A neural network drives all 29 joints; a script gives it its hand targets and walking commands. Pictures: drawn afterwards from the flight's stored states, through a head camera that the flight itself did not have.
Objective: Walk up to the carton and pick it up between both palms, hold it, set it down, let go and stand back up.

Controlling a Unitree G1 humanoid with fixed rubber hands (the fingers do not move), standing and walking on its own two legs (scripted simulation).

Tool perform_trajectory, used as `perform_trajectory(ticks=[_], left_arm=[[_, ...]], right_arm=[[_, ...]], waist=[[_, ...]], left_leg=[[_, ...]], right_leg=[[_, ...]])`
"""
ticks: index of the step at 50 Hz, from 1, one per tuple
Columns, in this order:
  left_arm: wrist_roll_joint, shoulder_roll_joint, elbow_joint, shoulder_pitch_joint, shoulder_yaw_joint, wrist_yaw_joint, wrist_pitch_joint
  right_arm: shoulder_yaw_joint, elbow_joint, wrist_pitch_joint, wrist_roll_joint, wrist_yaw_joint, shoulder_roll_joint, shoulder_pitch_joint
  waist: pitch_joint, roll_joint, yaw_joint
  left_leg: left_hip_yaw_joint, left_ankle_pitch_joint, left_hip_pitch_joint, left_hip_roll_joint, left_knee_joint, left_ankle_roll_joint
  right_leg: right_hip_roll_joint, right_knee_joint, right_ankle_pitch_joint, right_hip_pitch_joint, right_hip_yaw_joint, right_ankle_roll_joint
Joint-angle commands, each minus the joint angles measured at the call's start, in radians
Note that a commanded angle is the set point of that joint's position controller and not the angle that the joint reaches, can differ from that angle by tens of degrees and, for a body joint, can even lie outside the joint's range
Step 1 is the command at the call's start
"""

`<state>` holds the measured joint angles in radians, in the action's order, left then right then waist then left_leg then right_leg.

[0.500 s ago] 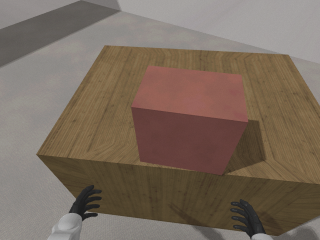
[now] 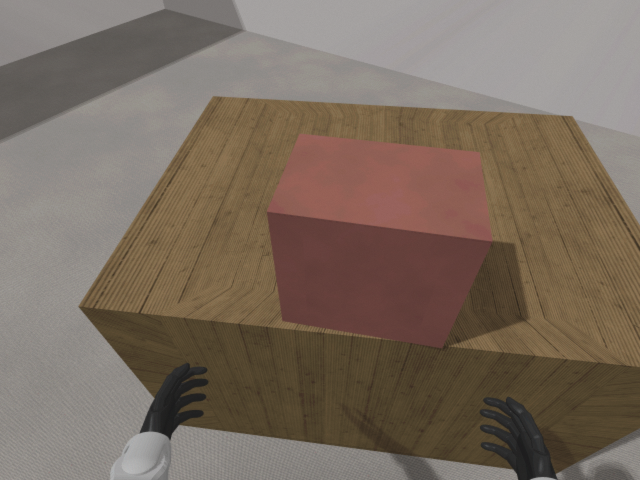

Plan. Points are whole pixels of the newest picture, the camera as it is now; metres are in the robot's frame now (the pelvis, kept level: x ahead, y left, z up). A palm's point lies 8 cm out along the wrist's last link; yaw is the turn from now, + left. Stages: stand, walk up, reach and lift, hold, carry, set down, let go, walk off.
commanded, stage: reach and lift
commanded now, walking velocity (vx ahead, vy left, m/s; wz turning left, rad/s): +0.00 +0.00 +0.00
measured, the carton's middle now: (372, 243) +0.46 -0.07 +0.01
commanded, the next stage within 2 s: none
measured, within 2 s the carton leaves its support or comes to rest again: neither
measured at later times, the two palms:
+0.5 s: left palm (174, 376) +0.25 +0.20 -0.02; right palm (553, 433) +0.19 -0.27 -0.04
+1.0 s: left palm (211, 304) +0.33 +0.16 +0.03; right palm (597, 367) +0.24 -0.31 +0.04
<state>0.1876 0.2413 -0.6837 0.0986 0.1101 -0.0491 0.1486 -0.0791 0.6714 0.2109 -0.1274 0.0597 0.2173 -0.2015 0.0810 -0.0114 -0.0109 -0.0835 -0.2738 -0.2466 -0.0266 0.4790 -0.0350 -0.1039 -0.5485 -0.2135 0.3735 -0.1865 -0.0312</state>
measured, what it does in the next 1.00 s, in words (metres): stands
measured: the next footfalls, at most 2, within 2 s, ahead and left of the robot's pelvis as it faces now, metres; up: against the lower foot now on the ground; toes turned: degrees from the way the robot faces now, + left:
none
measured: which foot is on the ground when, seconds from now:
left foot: down 0.00-1.00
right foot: down 0.00-1.00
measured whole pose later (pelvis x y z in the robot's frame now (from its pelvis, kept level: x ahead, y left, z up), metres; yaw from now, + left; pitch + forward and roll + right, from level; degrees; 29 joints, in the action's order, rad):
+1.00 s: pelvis +0.00 +0.02 +0.00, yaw -10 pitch +0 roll +1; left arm 0.20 0.19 -0.62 -0.21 0.07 -0.16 0.10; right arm 0.01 0.85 0.24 -0.41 0.19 0.46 0.24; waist 0.06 -0.01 0.02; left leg 0.07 -0.30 -0.16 0.04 0.45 -0.02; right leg -0.01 -0.45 -0.14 0.32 -0.04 -0.02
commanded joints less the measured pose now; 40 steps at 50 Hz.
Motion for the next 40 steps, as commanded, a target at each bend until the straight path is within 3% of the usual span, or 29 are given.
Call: perform_trajectory(ticks=[1, 5, 8, 12, 13, 15, 17, 18, 19, 21, 24, 25, 27, 30, 31, 34, 39, 40], left_arm=[[0.019, 0.082, 0.091, -0.108, -0.024, -0.015, 0.077], [0.029, 0.088, 0.097, -0.141, -0.007, -0.033, 0.112], [0.040, 0.070, 0.117, -0.129, 0.014, -0.038, 0.135], [0.042, 0.072, 0.115, -0.148, 0.020, -0.045, 0.157], [-0.008, 0.111, 0.077, -0.144, -0.070, -0.038, 0.137], [-0.020, 0.132, 0.174, -0.123, -0.102, -0.014, 0.162], [-0.017, 0.124, 0.245, -0.131, -0.100, -0.011, 0.218], [-0.016, 0.109, 0.251, -0.154, -0.096, -0.020, 0.236], [-0.010, 0.107, 0.231, -0.127, -0.089, -0.028, 0.248], [0.008, 0.073, 0.170, -0.156, -0.064, -0.035, 0.249], [0.058, 0.078, 0.138, -0.293, -0.030, -0.044, 0.240], [0.073, 0.068, 0.121, -0.326, -0.013, -0.054, 0.235], [0.091, 0.066, 0.113, -0.372, -0.005, -0.070, 0.227], [0.078, 0.064, 0.117, -0.392, -0.016, -0.089, 0.211], [0.062, 0.032, 0.104, -0.341, -0.011, -0.091, 0.202], [0.023, 0.048, 0.071, -0.342, -0.064, -0.075, 0.176], [0.011, 0.039, 0.148, -0.505, -0.064, -0.101, 0.108], [0.007, 0.015, 0.160, -0.462, -0.052, -0.108, 0.090]], right_arm=[[-0.031, -0.119, 0.050, -0.029, 0.008, 0.137, 0.101], [-0.031, -0.113, 0.067, -0.060, 0.033, 0.153, 0.140], [-0.018, -0.130, 0.079, -0.077, 0.031, 0.153, 0.128], [-0.024, -0.102, 0.095, -0.100, 0.046, 0.168, 0.157], [-0.016, -0.020, 0.118, -0.087, 0.034, 0.160, 0.201], [-0.014, -0.038, 0.185, -0.102, 0.009, 0.167, 0.191], [-0.006, -0.036, 0.244, -0.095, 0.001, 0.174, 0.225], [-0.005, -0.016, 0.261, -0.106, 0.009, 0.188, 0.260], [0.005, 0.005, 0.268, -0.117, 0.019, 0.181, 0.257], [0.027, 0.052, 0.264, -0.135, 0.036, 0.183, 0.288], [0.024, 0.018, 0.250, -0.148, 0.052, 0.203, 0.423], [0.024, 0.026, 0.242, -0.147, 0.057, 0.215, 0.456], [0.018, 0.003, 0.233, -0.152, 0.069, 0.247, 0.508], [0.028, 0.022, 0.221, -0.179, 0.081, 0.283, 0.532], [0.038, 0.059, 0.213, -0.187, 0.086, 0.291, 0.493], [0.056, 0.074, 0.204, -0.207, 0.081, 0.312, 0.500], [0.048, 0.057, 0.166, -0.247, 0.103, 0.372, 0.652], [0.058, 0.060, 0.154, -0.255, 0.111, 0.373, 0.614]], waist=[[0.074, -0.039, 0.007], [0.075, -0.016, 0.007], [0.073, -0.046, 0.004], [0.087, 0.008, 0.007], [0.047, -0.053, 0.003], [0.105, -0.048, 0.004], [0.133, -0.022, 0.018], [0.140, 0.023, 0.028], [0.117, 0.021, 0.035], [0.048, 0.022, 0.019], [0.026, -0.008, 0.014], [0.034, 0.004, 0.014], [0.060, -0.015, 0.018], [0.105, -0.025, 0.036], [0.091, -0.022, 0.028], [0.106, -0.085, 0.034], [0.130, -0.035, 0.044], [0.134, -0.033, 0.042]], left_leg=[[0.013, 0.117, -0.111, 0.016, -0.064, 0.024], [-0.001, 0.110, -0.115, 0.035, -0.078, 0.028], [0.012, 0.121, -0.124, 0.034, -0.067, 0.022], [0.014, 0.174, -0.089, 0.047, -0.064, 0.021], [0.076, 0.175, -0.107, 0.012, -0.006, -0.013], [0.091, 0.192, -0.157, 0.002, -0.021, -0.024], [0.091, 0.207, -0.197, 0.006, -0.030, -0.024], [0.094, 0.197, -0.201, 0.004, -0.030, -0.030], [0.096, 0.176, -0.192, 0.004, -0.033, -0.024], [0.097, 0.091, -0.188, 0.002, -0.048, -0.017], [0.110, -0.041, -0.216, 0.002, -0.058, 0.004], [0.112, -0.054, -0.221, 0.004, -0.059, 0.004], [0.112, -0.062, -0.207, 0.012, -0.062, 0.002], [0.108, 0.009, -0.198, 0.021, -0.070, -0.003], [0.102, 0.042, -0.186, 0.023, -0.077, -0.010], [0.114, 0.085, -0.169, 0.014, -0.081, 0.003], [0.120, 0.048, -0.151, 0.019, -0.119, 0.001], [0.112, 0.060, -0.137, 0.025, -0.126, -0.001]], right_leg=[[-0.072, 0.136, -0.160, -0.147, 0.097, -0.010], [-0.054, 0.115, -0.128, -0.142, 0.082, -0.002], [-0.057, 0.123, -0.120, -0.141, 0.086, 0.001], [-0.050, 0.108, -0.055, -0.149, 0.081, -0.001], [0.090, 0.090, 0.115, -0.274, 0.195, 0.020], [0.092, 0.059, 0.278, -0.497, 0.213, 0.044], [0.099, 0.036, 0.321, -0.559, 0.218, 0.042], [0.100, 0.033, 0.290, -0.529, 0.225, 0.032], [0.098, 0.035, 0.272, -0.507, 0.229, 0.030], [0.096, 0.063, 0.164, -0.436, 0.227, 0.019], [0.097, 0.067, 0.009, -0.353, 0.226, 0.018], [0.097, 0.060, -0.020, -0.323, 0.225, 0.013], [0.107, 0.053, -0.021, -0.311, 0.210, 0.011], [0.119, 0.038, 0.094, -0.354, 0.201, 0.014], [0.127, 0.040, 0.128, -0.376, 0.198, 0.011], [0.127, 0.062, 0.194, -0.422, 0.211, 0.027], [0.138, 0.076, 0.146, -0.385, 0.211, 0.016], [0.140, 0.083, 0.158, -0.383, 0.205, 0.012]])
